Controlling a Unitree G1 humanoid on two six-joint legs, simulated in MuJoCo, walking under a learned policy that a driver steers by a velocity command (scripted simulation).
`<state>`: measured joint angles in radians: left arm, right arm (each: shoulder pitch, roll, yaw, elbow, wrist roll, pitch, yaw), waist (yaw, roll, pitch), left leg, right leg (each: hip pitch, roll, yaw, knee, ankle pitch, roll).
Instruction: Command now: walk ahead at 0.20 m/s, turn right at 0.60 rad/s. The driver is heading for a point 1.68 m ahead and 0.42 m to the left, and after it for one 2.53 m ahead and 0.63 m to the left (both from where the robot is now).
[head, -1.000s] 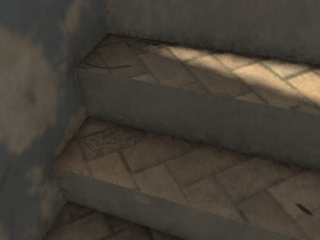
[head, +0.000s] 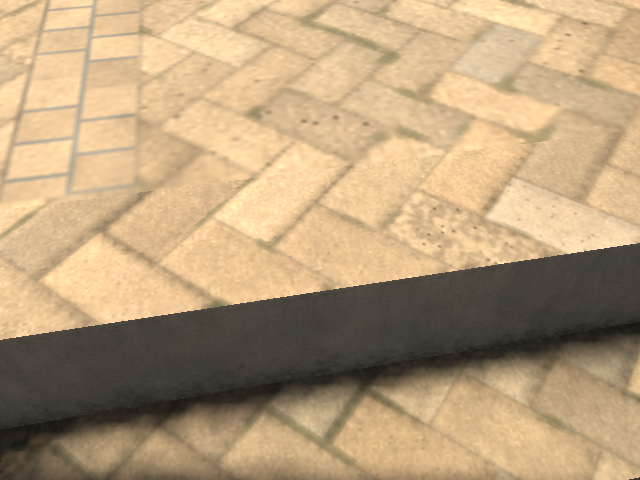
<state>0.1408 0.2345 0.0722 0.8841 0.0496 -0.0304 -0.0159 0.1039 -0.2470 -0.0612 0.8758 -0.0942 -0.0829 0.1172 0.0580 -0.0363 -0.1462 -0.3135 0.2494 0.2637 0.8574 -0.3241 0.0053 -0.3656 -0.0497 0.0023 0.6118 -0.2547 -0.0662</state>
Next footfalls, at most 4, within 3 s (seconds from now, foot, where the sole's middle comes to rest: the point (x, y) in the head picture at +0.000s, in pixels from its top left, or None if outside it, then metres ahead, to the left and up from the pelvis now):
0.28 left None -0.21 0.08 -0.75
0.46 right None -0.08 -0.01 -0.77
0.62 left None -0.18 0.01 -0.75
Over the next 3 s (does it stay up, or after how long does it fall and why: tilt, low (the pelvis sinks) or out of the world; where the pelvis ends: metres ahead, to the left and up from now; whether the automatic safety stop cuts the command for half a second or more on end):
falls after 1.06 s (tilt)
